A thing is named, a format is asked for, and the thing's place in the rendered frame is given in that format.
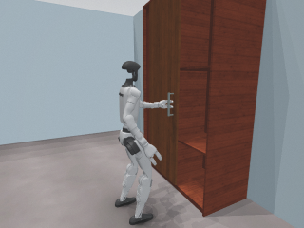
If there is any robot right upper arm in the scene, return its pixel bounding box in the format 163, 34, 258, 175
123, 87, 141, 124

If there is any robot right hand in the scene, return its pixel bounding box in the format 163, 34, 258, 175
143, 144, 162, 165

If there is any wardrobe door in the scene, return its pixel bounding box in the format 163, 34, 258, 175
149, 0, 181, 185
146, 7, 150, 143

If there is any robot left hand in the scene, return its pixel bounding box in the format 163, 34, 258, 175
159, 100, 174, 109

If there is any humanoid robot torso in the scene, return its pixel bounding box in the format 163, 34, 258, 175
119, 85, 141, 147

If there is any robot left upper arm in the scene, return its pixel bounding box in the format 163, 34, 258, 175
139, 101, 144, 108

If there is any handle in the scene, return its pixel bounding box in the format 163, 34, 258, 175
167, 92, 174, 117

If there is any right robot forearm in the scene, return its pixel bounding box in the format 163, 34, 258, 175
125, 115, 148, 148

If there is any robot right foot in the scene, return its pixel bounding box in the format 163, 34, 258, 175
129, 213, 153, 225

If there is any left robot forearm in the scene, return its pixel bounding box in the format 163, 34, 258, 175
142, 102, 160, 109

